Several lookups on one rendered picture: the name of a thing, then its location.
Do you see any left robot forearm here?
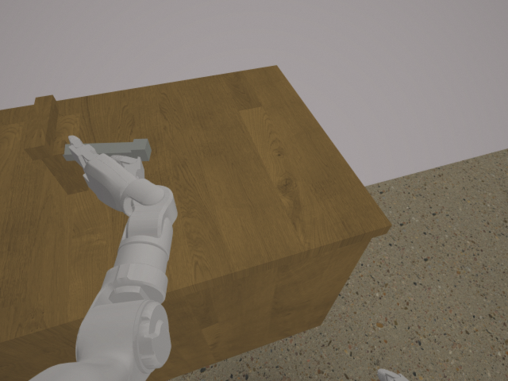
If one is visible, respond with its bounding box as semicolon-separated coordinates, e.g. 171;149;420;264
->
75;179;178;362

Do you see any left robot hand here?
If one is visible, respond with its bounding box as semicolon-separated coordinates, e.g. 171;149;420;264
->
68;136;144;212

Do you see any tap lever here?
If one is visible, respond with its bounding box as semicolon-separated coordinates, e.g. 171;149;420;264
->
63;139;152;161

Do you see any counter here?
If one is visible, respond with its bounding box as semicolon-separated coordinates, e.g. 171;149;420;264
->
0;65;392;381

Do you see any robot left upper arm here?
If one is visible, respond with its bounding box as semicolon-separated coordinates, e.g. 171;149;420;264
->
29;299;171;381

